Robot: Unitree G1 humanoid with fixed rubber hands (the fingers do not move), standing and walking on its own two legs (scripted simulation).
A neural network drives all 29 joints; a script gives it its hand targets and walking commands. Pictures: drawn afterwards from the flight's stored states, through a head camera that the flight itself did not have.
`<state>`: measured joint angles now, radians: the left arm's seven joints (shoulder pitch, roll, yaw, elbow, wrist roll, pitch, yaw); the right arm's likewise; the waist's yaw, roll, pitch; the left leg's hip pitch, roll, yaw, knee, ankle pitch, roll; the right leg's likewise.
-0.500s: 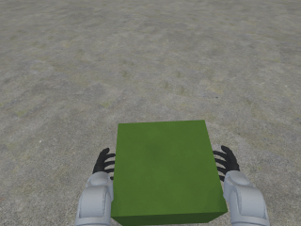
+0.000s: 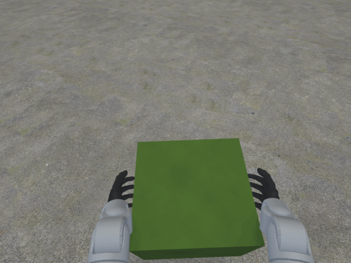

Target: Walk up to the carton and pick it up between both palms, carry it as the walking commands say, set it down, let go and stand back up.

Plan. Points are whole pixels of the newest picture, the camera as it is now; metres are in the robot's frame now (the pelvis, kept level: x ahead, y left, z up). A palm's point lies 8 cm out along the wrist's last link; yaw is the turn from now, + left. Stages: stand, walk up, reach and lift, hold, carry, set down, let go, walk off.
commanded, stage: carry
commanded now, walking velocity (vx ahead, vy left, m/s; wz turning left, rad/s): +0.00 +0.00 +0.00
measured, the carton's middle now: (190, 200) +0.31 +0.00 -0.04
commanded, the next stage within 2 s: hold in 0.34 s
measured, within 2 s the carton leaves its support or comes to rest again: neither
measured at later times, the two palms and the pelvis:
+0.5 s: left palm (117, 204) +0.26 +0.17 +0.03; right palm (268, 202) +0.27 -0.17 +0.04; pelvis +0.00 +0.00 +0.00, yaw +0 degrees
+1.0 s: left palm (118, 203) +0.27 +0.17 +0.02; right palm (265, 196) +0.28 -0.17 +0.04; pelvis -0.01 +0.00 +0.00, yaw +0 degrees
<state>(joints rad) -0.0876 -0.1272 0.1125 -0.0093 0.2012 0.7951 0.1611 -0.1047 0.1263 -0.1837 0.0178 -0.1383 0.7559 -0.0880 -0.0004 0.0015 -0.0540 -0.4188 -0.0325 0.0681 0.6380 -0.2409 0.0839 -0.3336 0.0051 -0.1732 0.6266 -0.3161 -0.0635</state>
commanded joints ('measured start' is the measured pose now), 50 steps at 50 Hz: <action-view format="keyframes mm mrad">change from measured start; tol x8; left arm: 1 -614 -752 -562 -30 -292 -88 -369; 11 -595 -769 -568 -18 -302 -95 -373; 22 -756 -830 -570 -50 -301 -136 -355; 50 -994 -935 -356 395 -222 -270 -470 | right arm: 1 -564 743 609 -3 208 -44 287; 17 -582 756 620 -36 229 -51 284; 19 -710 764 613 -15 218 -102 295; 23 -708 767 610 -13 220 -122 294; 36 -883 814 516 198 200 -138 344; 42 -884 1016 547 247 202 -149 381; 50 -853 988 352 491 90 -231 386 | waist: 1 16 12 -342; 17 14 40 -327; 18 35 -97 -363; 22 9 -20 -454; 30 13 -35 -280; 50 -3 26 -242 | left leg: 1 110 178 -172 -207 171 3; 17 110 194 -192 -241 142 -4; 18 331 11 -234 -130 160 -27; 22 414 18 -238 -101 236 -43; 33 382 49 -277 -133 -47 -53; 50 336 41 -226 -161 -1 -33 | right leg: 1 180 -146 208 -173 53 -36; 16 164 -130 196 -156 9 -27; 20 89 20 327 -137 240 -23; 31 -22 6 308 -164 17 -43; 50 8 -5 323 -183 -7 -38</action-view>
